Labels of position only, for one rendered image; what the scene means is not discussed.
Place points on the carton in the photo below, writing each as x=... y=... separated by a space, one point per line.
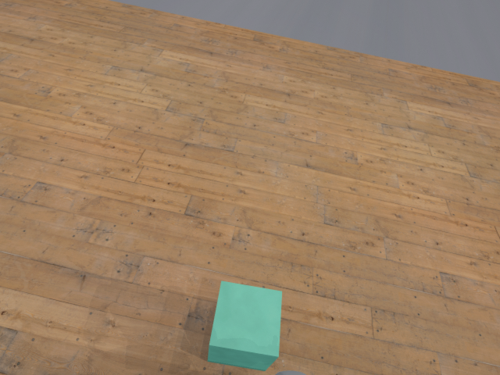
x=246 y=327

